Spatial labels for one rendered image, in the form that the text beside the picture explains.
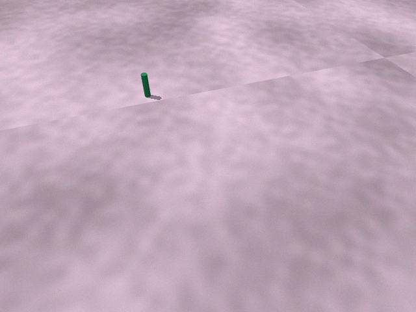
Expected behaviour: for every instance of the can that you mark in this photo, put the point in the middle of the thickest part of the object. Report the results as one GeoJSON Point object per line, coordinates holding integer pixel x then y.
{"type": "Point", "coordinates": [145, 83]}

